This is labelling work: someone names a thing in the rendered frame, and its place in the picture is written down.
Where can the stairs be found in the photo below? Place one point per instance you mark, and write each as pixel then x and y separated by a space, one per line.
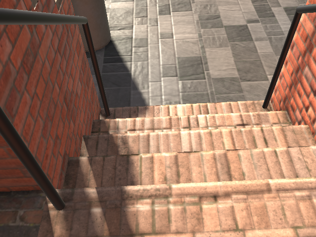
pixel 192 143

